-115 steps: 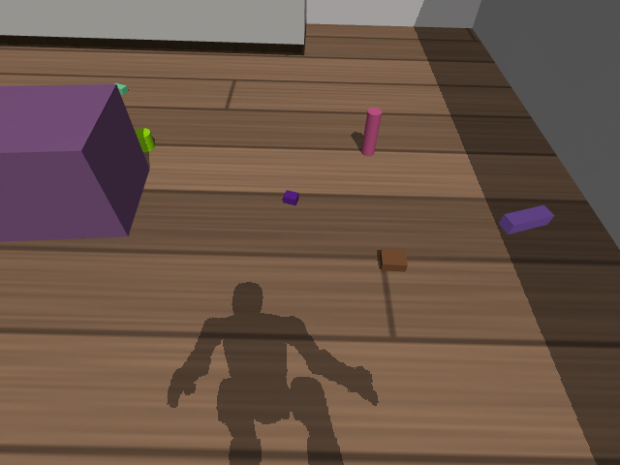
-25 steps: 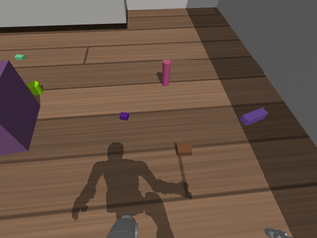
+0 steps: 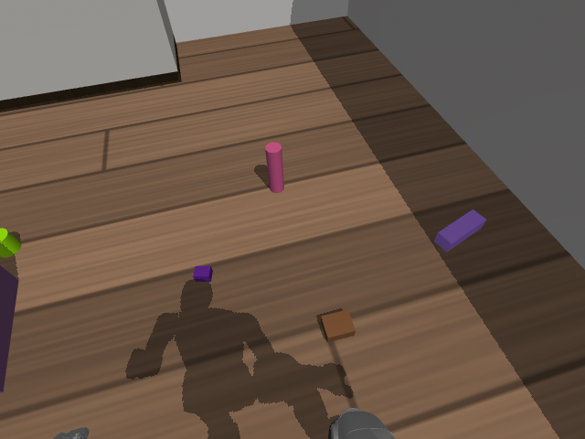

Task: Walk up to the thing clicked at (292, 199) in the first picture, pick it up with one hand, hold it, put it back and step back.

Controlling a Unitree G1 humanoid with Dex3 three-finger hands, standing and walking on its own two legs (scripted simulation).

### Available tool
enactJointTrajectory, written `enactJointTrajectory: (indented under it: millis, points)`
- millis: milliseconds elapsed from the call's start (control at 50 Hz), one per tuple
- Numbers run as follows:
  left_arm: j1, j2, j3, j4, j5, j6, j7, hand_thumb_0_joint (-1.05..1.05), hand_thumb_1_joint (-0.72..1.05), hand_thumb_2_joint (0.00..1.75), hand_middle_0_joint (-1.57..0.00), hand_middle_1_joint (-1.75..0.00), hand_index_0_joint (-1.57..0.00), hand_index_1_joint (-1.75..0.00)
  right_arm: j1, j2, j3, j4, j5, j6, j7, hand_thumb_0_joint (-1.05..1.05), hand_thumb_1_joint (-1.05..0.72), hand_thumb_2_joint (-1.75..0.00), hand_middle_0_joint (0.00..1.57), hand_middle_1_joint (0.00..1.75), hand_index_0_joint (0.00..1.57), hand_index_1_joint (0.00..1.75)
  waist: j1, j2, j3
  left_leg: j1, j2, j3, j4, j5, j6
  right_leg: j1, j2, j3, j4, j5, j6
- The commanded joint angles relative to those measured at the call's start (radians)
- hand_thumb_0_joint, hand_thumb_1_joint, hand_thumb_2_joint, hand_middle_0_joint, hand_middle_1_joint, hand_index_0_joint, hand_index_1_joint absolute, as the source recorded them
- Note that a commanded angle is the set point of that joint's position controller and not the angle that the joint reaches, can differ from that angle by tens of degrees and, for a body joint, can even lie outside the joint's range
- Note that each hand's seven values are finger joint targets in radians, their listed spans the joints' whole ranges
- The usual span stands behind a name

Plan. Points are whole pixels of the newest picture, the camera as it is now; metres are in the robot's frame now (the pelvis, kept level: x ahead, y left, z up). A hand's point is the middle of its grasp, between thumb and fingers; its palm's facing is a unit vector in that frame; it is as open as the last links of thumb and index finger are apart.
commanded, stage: walk up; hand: left
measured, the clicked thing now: (203, 273) +0.79 +0.33 -0.74
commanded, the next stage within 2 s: none
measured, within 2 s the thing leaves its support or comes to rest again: neither
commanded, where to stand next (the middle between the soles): +0.41 +0.10 m, yaw -2 degrees
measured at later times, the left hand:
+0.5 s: hand (58, 429) +0.18 +0.36 -0.15, palm faces -0.02 -0.91 -0.42, open 7.4 cm
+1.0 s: hand (92, 297) +0.40 +0.36 -0.13, palm faces -0.11 -0.90 -0.43, open 7.4 cm
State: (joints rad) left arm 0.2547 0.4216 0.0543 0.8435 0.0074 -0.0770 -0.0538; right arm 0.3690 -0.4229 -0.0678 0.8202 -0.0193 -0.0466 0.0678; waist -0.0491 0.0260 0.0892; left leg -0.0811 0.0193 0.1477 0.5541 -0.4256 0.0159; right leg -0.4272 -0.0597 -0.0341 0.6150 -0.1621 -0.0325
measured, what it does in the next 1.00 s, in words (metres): walks ahead: right foot, then left foot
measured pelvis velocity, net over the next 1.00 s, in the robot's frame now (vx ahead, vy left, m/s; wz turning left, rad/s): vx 0.29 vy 0.09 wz -0.04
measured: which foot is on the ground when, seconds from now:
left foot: down 0.00-0.04, up 0.06-0.42, down 0.44-0.98, up 1.00-1.00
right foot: up 0.00-0.00, down 0.02-0.48, up 0.50-0.94, down 0.96-1.00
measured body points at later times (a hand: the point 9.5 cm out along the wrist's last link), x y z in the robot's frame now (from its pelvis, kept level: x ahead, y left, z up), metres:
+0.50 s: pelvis +0.17 +0.07 -0.01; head +0.18 +0.08 +0.44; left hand +0.19 +0.41 -0.12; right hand +0.27 -0.26 -0.10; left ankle +0.25 +0.19 -0.73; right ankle +0.12 -0.11 -0.72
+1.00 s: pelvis +0.29 +0.09 +0.00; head +0.32 +0.07 +0.44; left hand +0.40 +0.40 -0.10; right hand +0.29 -0.22 -0.14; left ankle +0.25 +0.19 -0.72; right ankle +0.37 -0.01 -0.73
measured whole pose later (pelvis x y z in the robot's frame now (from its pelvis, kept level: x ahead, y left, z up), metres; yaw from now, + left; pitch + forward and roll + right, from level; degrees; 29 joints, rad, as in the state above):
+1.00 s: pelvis +0.29 +0.09 +0.00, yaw -3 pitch -3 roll +0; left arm 0.23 0.38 0.04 0.86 0.02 -0.07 -0.01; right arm 0.35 -0.40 -0.04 0.85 0.00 -0.01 0.03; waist -0.04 0.05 0.13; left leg -0.20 0.02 0.12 0.70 -0.41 0.04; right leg -0.36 0.00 -0.05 0.59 -0.18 -0.04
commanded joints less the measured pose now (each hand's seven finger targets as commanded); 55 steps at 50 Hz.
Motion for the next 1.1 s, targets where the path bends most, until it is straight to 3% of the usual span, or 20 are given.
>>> enactJointTrajectory:
  millis: [0, 20, 40, 60, 160, 340, 420, 440, 460, 480, 500, 580, 660, 760, 860, 920, 940, 960, 1000, 1080]
  points:
    - [0.245, 0.270, 0.105, -0.003, 0.005, -0.038, 0.037, 0.00, 0.90, 0.90, -0.20, -0.30, -0.20, -0.30, -0.006, -0.136, -0.030, -0.129, 0.015, -0.024, -0.014, 0.00, -0.90, -0.90, 0.20, 0.30, 0.20, 0.30, 0.154, -0.229, -0.197, -0.318, 0.064, -0.049, 0.367, 0.282, 0.080, 0.519, -0.073, 0.179, -0.184, -0.099, -0.075]
    - [0.255, 0.340, 0.115, -0.029, 0.001, -0.044, 0.048, 0.00, 0.90, 0.90, -0.20, -0.30, -0.20, -0.30, 0.050, -0.100, -0.016, -0.130, 0.011, -0.017, -0.014, 0.00, -0.90, -0.90, 0.20, 0.30, 0.20, 0.30, 0.131, -0.337, -0.212, -0.494, -0.037, -0.083, 0.547, -0.120, 0.036, 0.589, -0.327, 0.593, -0.275, -0.140, -0.156]
    - [0.207, 0.350, 0.109, -0.033, -0.014, -0.038, 0.049, 0.00, 0.90, 0.90, -0.20, -0.30, -0.20, -0.30, 0.028, -0.209, -0.042, -0.109, 0.005, 0.000, -0.023, 0.00, -0.90, -0.90, 0.20, 0.30, 0.20, 0.30, 0.130, -0.214, -0.163, -0.552, -0.005, -0.168, 0.631, -0.145, 0.027, 0.537, -0.391, 0.730, -0.310, -0.216, -0.253]
    - [0.174, 0.343, 0.105, -0.049, -0.020, -0.034, 0.052, 0.00, 0.90, 0.90, -0.20, -0.30, -0.20, -0.30, -0.008, -0.233, -0.048, -0.097, 0.003, 0.002, -0.031, 0.00, -0.90, -0.90, 0.20, 0.30, 0.20, 0.30, 0.128, -0.187, -0.123, -0.583, 0.025, -0.197, 0.658, -0.146, 0.021, 0.479, -0.395, 0.726, -0.324, -0.211, -0.294]
    - [0.095, 0.256, 0.073, -0.059, -0.019, -0.045, 0.058, 0.00, 0.90, 0.90, -0.20, -0.30, -0.20, -0.30, 0.013, -0.178, -0.045, -0.055, 0.013, 0.014, -0.016, 0.00, -0.90, -0.90, 0.20, 0.30, 0.20, 0.30, 0.052, -0.151, -0.041, -0.443, 0.049, -0.220, 0.544, 0.079, 0.006, 0.243, -0.189, 0.253, -0.297, 0.158, -0.174]
    - [0.098, 0.291, 0.081, -0.081, 0.004, -0.050, 0.050, 0.00, 0.90, 0.90, -0.20, -0.30, -0.20, -0.30, -0.162, -0.161, -0.067, -0.090, -0.005, 0.008, 0.025, 0.00, -0.90, -0.90, 0.20, 0.30, 0.20, 0.30, 0.089, -0.177, 0.001, -0.322, 0.090, -0.136, 0.120, 0.205, -0.018, 0.116, -0.178, 0.140, -0.307, -0.175, -0.171]
    - [0.039, 0.276, 0.071, -0.090, 0.010, -0.037, 0.051, 0.00, 0.90, 0.90, -0.20, -0.30, -0.20, -0.30, 0.017, -0.202, -0.091, -0.026, -0.013, -0.007, 0.016, 0.00, -0.90, -0.90, 0.20, 0.30, 0.20, 0.30, -0.031, -0.077, -0.089, 0.000, 0.048, -0.115, 0.032, 0.171, 0.020, -0.015, -0.181, 0.142, -0.099, -0.203, -0.120]
    - [0.084, 0.219, 0.051, -0.085, 0.012, -0.032, 0.051, 0.00, 0.90, 0.90, -0.20, -0.30, -0.20, -0.30, 0.105, -0.242, -0.105, 0.006, -0.014, -0.015, 0.004, 0.00, -0.90, -0.90, 0.20, 0.30, 0.20, 0.30, -0.068, 0.088, -0.141, 0.131, 0.050, -0.165, -0.044, 0.044, 0.046, -0.073, -0.103, 0.067, 0.166, -0.126, -0.092]
    - [0.161, 0.118, 0.022, -0.077, 0.002, -0.030, 0.048, 0.00, 0.90, 0.90, -0.20, -0.30, -0.20, -0.30, 0.139, -0.316, -0.122, 0.001, -0.025, -0.021, -0.008, 0.00, -0.90, -0.90, 0.20, 0.30, 0.20, 0.30, -0.061, 0.351, -0.135, 0.174, 0.235, -0.472, -0.199, -0.147, 0.097, -0.217, 0.043, -0.012, 0.447, -0.289, -0.028]
    - [0.170, 0.171, 0.033, -0.061, -0.010, -0.020, 0.059, 0.00, 0.90, 0.90, -0.20, -0.30, -0.20, -0.30, 0.085, -0.346, -0.121, -0.039, -0.005, -0.025, -0.010, 0.00, -0.90, -0.90, 0.20, 0.30, 0.20, 0.30, -0.033, 0.277, -0.099, 0.097, 0.376, -0.775, -0.345, -0.233, 0.145, -0.295, 0.101, 0.044, 0.546, -0.353, -0.019]
    - [0.145, 0.245, 0.048, -0.043, -0.002, -0.012, 0.072, 0.00, 0.90, 0.90, -0.20, -0.30, -0.20, -0.30, 0.032, -0.354, -0.122, -0.050, 0.015, -0.019, -0.009, 0.00, -0.90, -0.90, 0.20, 0.30, 0.20, 0.30, -0.016, 0.220, -0.051, 0.012, 0.411, -0.788, -0.331, -0.268, 0.204, -0.280, 0.033, 0.100, 0.600, -0.365, -0.035]
    - [0.171, 0.230, 0.048, 0.008, -0.020, -0.008, 0.049, 0.00, 0.90, 0.90, -0.20, -0.30, -0.20, -0.30, -0.041, -0.233, -0.070, -0.072, 0.017, -0.036, -0.028, 0.00, -0.90, -0.90, 0.20, 0.30, 0.20, 0.30, 0.045, 0.131, 0.015, -0.116, 0.236, -0.380, -0.297, 0.204, 0.086, -0.163, -0.017, 0.125, 0.476, -0.170, -0.009]
    - [0.164, 0.197, 0.039, 0.005, -0.011, 0.006, 0.036, 0.00, 0.90, 0.90, -0.20, -0.30, -0.20, -0.30, -0.024, -0.231, -0.071, -0.084, 0.017, -0.042, -0.033, 0.00, -0.90, -0.90, 0.20, 0.30, 0.20, 0.30, 0.041, 0.127, -0.027, -0.065, 0.229, -0.300, -0.310, 0.205, 0.162, -0.132, -0.019, 0.068, 0.354, -0.120, 0.024]
    - [0.039, 0.183, 0.039, -0.037, 0.002, 0.011, 0.030, 0.00, 0.90, 0.90, -0.20, -0.30, -0.20, -0.30, 0.039, -0.236, -0.071, -0.077, 0.011, -0.032, -0.036, 0.00, -0.90, -0.90, 0.20, 0.30, 0.20, 0.30, -0.002, 0.077, 0.016, -0.042, 0.251, -0.300, -0.328, 0.229, 0.175, -0.163, -0.019, 0.050, 0.205, -0.107, 0.026]
    - [0.025, 0.124, 0.029, -0.038, 0.003, 0.005, 0.045, 0.00, 0.90, 0.90, -0.20, -0.30, -0.20, -0.30, -0.009, -0.200, -0.050, -0.083, 0.009, -0.015, -0.050, 0.00, -0.90, -0.90, 0.20, 0.30, 0.20, 0.30, 0.029, 0.056, -0.034, -0.088, 0.222, -0.187, -0.135, 0.746, 0.153, 0.051, 0.021, -0.015, 0.039, -0.021, 0.006]
    - [0.102, 0.148, 0.037, -0.008, 0.006, -0.007, 0.061, 0.00, 0.90, 0.90, -0.20, -0.30, -0.20, -0.30, -0.033, -0.169, -0.030, -0.082, 0.027, -0.004, -0.055, 0.00, -0.90, -0.90, 0.20, 0.30, 0.20, 0.30, 0.082, -0.035, -0.132, -0.110, 0.139, -0.142, 0.078, 0.628, 0.097, 0.296, 0.048, -0.002, -0.169, 0.118, -0.025]
    - [0.138, 0.199, 0.051, -0.006, 0.011, -0.013, 0.068, 0.00, 0.90, 0.90, -0.20, -0.30, -0.20, -0.30, -0.027, -0.133, -0.014, -0.084, 0.035, -0.006, -0.056, 0.00, -0.90, -0.90, 0.20, 0.30, 0.20, 0.30, 0.105, -0.122, -0.188, -0.186, 0.086, -0.102, 0.214, 0.485, 0.061, 0.399, -0.042, 0.115, -0.183, 0.204, -0.065]
    - [0.179, 0.265, 0.077, -0.014, 0.009, -0.016, 0.068, 0.00, 0.90, 0.90, -0.20, -0.30, -0.20, -0.30, 0.031, -0.101, -0.003, -0.092, 0.032, -0.006, -0.051, 0.00, -0.90, -0.90, 0.20, 0.30, 0.20, 0.30, 0.109, -0.264, -0.255, -0.335, 0.003, -0.079, 0.401, 0.078, 0.038, 0.514, -0.255, 0.426, -0.215, 0.110, -0.151]
    - [0.086, 0.298, 0.076, -0.036, -0.005, -0.003, 0.067, 0.00, 0.90, 0.90, -0.20, -0.30, -0.20, -0.30, 0.046, -0.201, -0.034, -0.047, 0.009, 0.021, -0.068, 0.00, -0.90, -0.90, 0.20, 0.30, 0.20, 0.30, 0.090, -0.184, -0.122, -0.465, -0.002, -0.168, 0.509, -0.235, 0.031, 0.382, -0.372, 0.610, -0.295, -0.185, -0.285]
    - [0.024, 0.224, 0.047, -0.049, 0.002, -0.003, 0.067, 0.00, 0.90, 0.90, -0.20, -0.30, -0.20, -0.30, 0.020, -0.180, -0.028, 0.011, 0.018, 0.022, -0.054, 0.00, -0.90, -0.90, 0.20, 0.30, 0.20, 0.30, 0.062, -0.161, -0.044, -0.435, 0.017, -0.192, 0.435, -0.049, 0.010, 0.240, -0.207, 0.333, -0.330, -0.171, -0.186]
